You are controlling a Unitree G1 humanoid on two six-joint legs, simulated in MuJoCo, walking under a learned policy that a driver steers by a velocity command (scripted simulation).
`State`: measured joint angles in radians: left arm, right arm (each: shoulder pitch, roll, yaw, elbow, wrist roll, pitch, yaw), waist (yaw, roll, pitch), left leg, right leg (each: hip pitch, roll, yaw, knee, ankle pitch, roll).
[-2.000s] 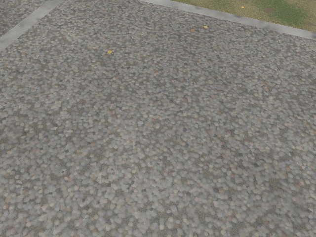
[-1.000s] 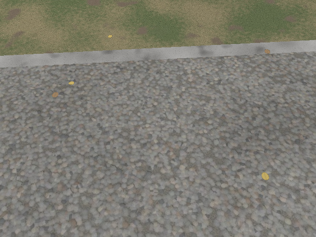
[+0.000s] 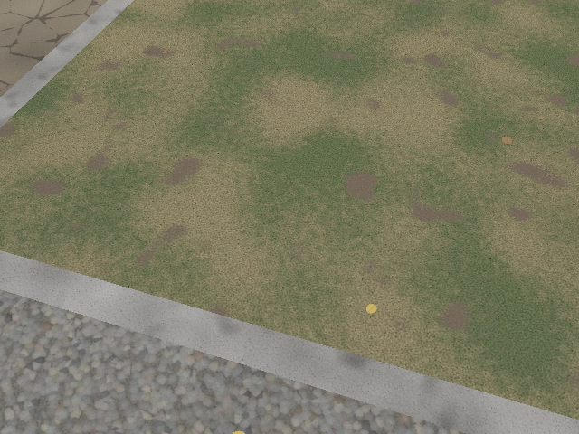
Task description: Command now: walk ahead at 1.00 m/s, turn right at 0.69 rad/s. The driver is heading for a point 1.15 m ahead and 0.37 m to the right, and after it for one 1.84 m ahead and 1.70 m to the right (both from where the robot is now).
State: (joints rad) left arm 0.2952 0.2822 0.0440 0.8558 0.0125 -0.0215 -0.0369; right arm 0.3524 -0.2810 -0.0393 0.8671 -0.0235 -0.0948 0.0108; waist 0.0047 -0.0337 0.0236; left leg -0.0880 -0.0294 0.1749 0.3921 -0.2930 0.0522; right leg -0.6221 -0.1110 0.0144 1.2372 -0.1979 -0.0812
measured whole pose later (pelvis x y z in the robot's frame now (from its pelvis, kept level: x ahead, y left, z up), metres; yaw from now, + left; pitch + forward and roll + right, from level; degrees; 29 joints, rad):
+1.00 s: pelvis +0.89 -0.26 +0.00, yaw -36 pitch +2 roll +3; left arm 0.00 0.28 -0.02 0.67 0.04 -0.06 -0.07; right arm 0.58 -0.27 -0.04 0.94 0.00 -0.11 0.02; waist -0.08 -0.04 0.00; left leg 0.09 -0.08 0.06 0.16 -0.29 0.04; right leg -0.74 -0.07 0.02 0.79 -0.01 -0.08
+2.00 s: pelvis +1.50 -1.00 -0.04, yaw -78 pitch +1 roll +2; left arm -0.02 0.30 0.02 0.64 0.04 -0.03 -0.06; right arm 0.51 -0.27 -0.03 0.92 -0.03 -0.06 0.00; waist -0.05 -0.02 0.04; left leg 0.15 0.10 0.25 0.73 -0.39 -0.03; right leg -0.56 0.08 -0.09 0.70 -0.18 -0.20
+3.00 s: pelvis +1.77 -1.81 -0.01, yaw -45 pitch +1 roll +0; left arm 0.21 0.23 0.00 0.72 0.02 -0.08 0.01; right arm 0.20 -0.34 -0.07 0.73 -0.02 0.02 0.00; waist 0.01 0.03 0.10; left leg -0.49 -0.10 -0.09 1.23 -0.46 -0.02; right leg -0.42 0.00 -0.03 0.48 -0.08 -0.04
